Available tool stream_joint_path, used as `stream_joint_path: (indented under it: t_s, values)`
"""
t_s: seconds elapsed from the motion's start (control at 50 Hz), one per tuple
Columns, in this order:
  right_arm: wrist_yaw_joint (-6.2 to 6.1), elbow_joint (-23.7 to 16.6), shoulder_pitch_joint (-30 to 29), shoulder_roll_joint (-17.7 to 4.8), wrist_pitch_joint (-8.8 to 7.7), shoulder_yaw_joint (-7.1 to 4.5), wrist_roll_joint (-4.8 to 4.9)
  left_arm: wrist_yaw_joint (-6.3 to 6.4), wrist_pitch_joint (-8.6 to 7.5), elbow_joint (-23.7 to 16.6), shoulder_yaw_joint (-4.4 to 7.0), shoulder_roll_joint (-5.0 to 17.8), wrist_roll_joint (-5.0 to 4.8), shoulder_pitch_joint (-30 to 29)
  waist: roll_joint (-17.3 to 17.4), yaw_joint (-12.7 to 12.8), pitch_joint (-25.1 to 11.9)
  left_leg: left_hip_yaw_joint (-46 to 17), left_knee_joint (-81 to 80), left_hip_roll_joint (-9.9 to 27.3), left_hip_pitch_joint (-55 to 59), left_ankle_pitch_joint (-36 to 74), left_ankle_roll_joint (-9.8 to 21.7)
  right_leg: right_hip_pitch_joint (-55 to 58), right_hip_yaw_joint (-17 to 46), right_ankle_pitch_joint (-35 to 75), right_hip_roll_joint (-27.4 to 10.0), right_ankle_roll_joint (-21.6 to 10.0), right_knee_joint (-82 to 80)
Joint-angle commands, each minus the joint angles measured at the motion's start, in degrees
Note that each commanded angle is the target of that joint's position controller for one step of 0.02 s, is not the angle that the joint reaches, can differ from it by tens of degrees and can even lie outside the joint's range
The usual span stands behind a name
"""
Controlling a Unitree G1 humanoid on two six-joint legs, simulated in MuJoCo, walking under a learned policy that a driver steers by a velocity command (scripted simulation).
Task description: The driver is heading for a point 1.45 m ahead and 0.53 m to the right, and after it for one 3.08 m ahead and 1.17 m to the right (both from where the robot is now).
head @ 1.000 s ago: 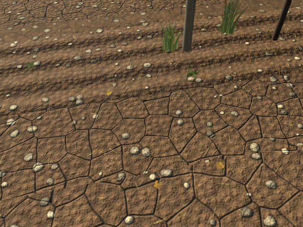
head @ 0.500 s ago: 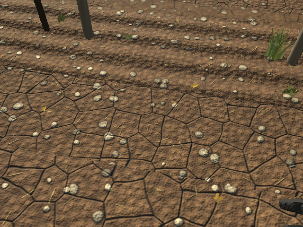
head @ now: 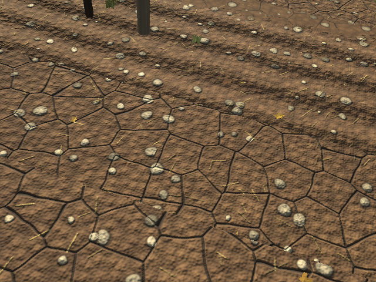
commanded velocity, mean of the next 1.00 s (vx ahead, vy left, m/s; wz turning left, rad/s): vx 0.21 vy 0.00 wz -0.38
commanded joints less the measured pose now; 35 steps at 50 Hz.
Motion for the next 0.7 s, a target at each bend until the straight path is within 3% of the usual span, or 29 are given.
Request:
stream_joint_path:
  t_s: [0.02,0.06,0.08,0.12,0.18,0.2,0.22,0.24,0.26,0.28,0.36,0.4,0.44,0.46,0.48,0.5,0.52,0.54,0.58,0.62,0.66,0.7]
  values:
    - [-0.35,-4.1,2.9,-7.9,0.02,-2.02,-0.46,-0.46,-0.08,-4.2,1.31,3.6,-0.49,-0.7,8.2,0.3,-5.9,-20.3,-12.4,16.0,11.0,2.5,3.3,-0.8,2.1,1.9,-1.1,0.1,-10.9]
    - [-0.04,-4.5,2.5,-6.4,0.12,-1.53,-0.92,-1.15,-0.23,-3.0,1.20,2.9,-1.14,0.2,9.3,0.0,-4.0,-18.0,-15.4,15.2,7.3,-7.9,2.8,6.7,1.8,1.5,-1.2,-0.6,-21.1]
    - [0.41,-4.5,1.9,-6.4,0.24,-1.39,-0.72,-1.47,-0.38,-1.5,1.29,2.8,-1.88,2.1,10.7,0.7,-2.7,-16.1,-16.8,14.7,2.8,-10.7,2.7,13.8,1.3,0.5,-1.2,-1.0,-26.1]
    - [1.43,-4.1,3.2,-7.0,0.44,-1.31,-1.39,-2.19,-0.83,0.5,1.62,3.4,-2.66,4.7,11.2,0.3,-0.9,-14.9,-19.4,14.9,-4.7,-17.7,3.7,25.6,-1.6,-4.3,0.8,-2.7,-30.9]
    - [1.25,-5.5,1.6,-9.0,0.87,-1.88,-1.75,-2.04,-2.30,-0.1,2.19,4.4,-2.14,4.1,7.9,1.5,2.2,-14.5,-15.7,14.9,-5.2,-17.1,3.2,31.0,-2.3,-5.5,1.9,-5.6,-42.7]
    - [1.10,-5.6,1.9,-8.8,0.57,-1.93,-1.83,-1.77,-2.99,-0.4,2.42,5.2,-1.85,4.6,6.3,1.9,1.9,-13.9,-13.3,14.5,-4.4,-12.6,1.9,33.2,-0.1,-3.8,0.4,-6.0,-47.1]
    - [0.94,-6.3,1.7,-8.1,-0.06,-1.89,-1.59,-1.52,-3.92,-1.0,2.66,6.5,-1.29,6.1,4.5,2.1,0.0,-11.7,-7.9,13.1,-3.3,-5.9,0.3,35.5,5.7,-2.1,-3.7,-6.5,-49.1]
    - [0.96,-8.0,1.5,-6.6,-0.94,-1.65,-0.37,-1.45,-4.41,-2.3,3.68,10.6,-1.15,3.0,-3.6,0.7,-1.3,-4.2,-4.1,7.8,-3.7,-1.6,-1.4,34.0,15.2,7.6,-9.7,-9.2,-47.7]
    - [0.86,-8.0,-1.3,-8.6,-1.12,-2.58,-0.58,-1.69,-4.32,-1.4,4.13,10.7,-2.02,6.6,-3.6,2.6,-3.0,-0.1,0.6,4.9,-2.4,-4.1,-3.0,32.0,20.1,14.0,-12.0,-12.2,-49.1]
    - [0.95,-8.7,-2.5,-8.1,-1.01,-2.69,-0.80,-1.66,-4.29,-1.1,4.12,10.9,-2.27,8.1,-6.1,2.8,-4.4,1.2,2.5,4.0,-3.2,-6.8,-3.7,33.7,22.9,16.9,-13.2,-13.8,-49.0]
    - [1.78,-11.2,-5.9,-6.6,-0.53,-2.52,-0.27,-1.37,-3.12,-1.9,5.08,12.4,-1.43,10.1,-7.9,4.6,-5.7,2.1,6.2,1.5,-8.2,-14.3,-4.1,37.5,25.2,16.7,-10.9,-14.8,-49.3]
    - [2.10,-11.7,-6.7,-5.8,-0.74,-2.01,-0.42,-1.43,-2.53,-1.8,5.66,12.7,-1.46,10.4,-6.8,4.5,-7.2,2.6,4.7,0.6,-4.8,-13.1,-4.0,34.8,24.8,0.3,-8.0,-13.7,-51.2]
    - [2.35,-11.7,-5.7,-5.3,-1.39,-1.65,-0.28,-1.69,-1.87,-2.9,6.04,12.5,-1.76,7.3,-5.8,2.1,-5.9,3.2,-3.0,0.1,5.3,-8.8,-3.4,25.6,23.3,-17.4,-4.2,-12.4,-53.4]
    - [2.02,-11.3,-4.1,-5.9,-1.84,-1.89,-0.18,-1.71,-1.87,-3.2,6.02,12.0,-2.18,6.6,-5.2,0.2,-5.4,2.5,-6.3,1.4,13.9,-6.2,-3.1,18.6,22.6,-22.9,-2.5,-11.2,-52.9]
    - [1.44,-10.2,0.5,-8.9,-2.34,-2.72,-0.45,-1.72,-2.27,-4.1,5.95,10.8,-2.29,5.6,-2.4,-2.0,-5.5,-1.6,-7.6,6.2,23.8,-9.4,-2.2,9.2,20.4,-26.6,-0.2,-9.4,-48.8]
    - [0.75,-9.9,6.1,-15.5,-2.55,-4.24,-1.57,-2.14,-2.75,-7.8,4.92,6.8,-3.20,1.8,10.4,-5.1,-6.8,-19.1,-15.0,19.1,31.4,-28.7,1.5,-2.9,11.8,-27.8,6.2,-6.2,-36.0]
    - [0.26,-8.1,8.5,-19.5,-2.57,-5.28,-2.15,-2.27,-3.53,-8.9,4.80,6.8,-1.76,-0.3,14.1,-5.7,-2.7,-34.8,-23.4,29.9,29.5,-37.7,5.7,-9.0,6.3,-21.5,9.1,-5.9,-23.8]
    - [-0.17,-7.6,6.5,-16.2,-2.34,-4.27,-1.93,-2.38,-3.99,-8.2,5.71,9.9,-0.50,-0.8,6.0,-3.3,1.9,-30.9,-21.8,29.1,26.0,-34.5,6.6,-10.6,7.3,-16.4,4.9,-5.9,-18.6]
    - [0.06,-8.3,1.6,-12.4,-2.80,-3.07,-1.27,-3.73,-4.24,-6.3,5.41,8.4,-0.37,3.7,6.8,0.4,1.5,-20.6,-20.6,23.8,22.6,-24.2,4.9,-7.8,5.8,-9.0,2.8,-4.7,-14.6]
    - [0.90,-8.0,0.3,-10.9,-3.53,-2.61,-0.95,-5.05,-3.93,-5.1,5.12,8.2,-0.27,6.3,10.2,1.8,0.2,-11.5,-20.7,20.3,18.4,-13.0,3.8,-4.4,3.2,-4.2,2.0,-3.5,-10.0]
    - [1.95,-6.9,2.1,-10.6,-4.01,-2.68,-0.64,-5.69,-3.45,-6.2,4.67,8.0,-0.71,3.6,9.7,1.3,0.9,-7.0,-21.0,20.1,16.3,-6.7,3.9,-4.2,2.4,-0.7,0.9,-2.9,-11.0]
    - [2.25,-5.8,4.2,-11.4,-4.44,-2.98,-0.43,-6.30,-3.33,-7.3,4.08,7.5,-0.86,0.2,8.9,0.4,2.2,-3.8,-20.9,20.6,15.0,-1.7,4.1,-3.1,2.1,3.3,-0.1,-2.6,-14.9]
Velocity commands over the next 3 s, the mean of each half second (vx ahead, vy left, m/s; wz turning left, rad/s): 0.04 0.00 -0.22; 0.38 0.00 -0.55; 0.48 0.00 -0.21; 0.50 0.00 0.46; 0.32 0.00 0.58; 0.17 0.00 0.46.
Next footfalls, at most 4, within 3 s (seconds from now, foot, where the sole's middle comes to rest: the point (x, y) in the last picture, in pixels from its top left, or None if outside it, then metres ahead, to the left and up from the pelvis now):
0.22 right None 0.09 -0.15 -0.77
0.92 right None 0.29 -0.27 -0.77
1.44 left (244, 256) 0.54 -0.26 -0.77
1.92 right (304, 219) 0.75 -0.59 -0.93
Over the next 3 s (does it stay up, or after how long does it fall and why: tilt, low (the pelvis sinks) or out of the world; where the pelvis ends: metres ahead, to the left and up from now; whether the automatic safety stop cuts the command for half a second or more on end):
stays up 1.01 -0.58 -0.15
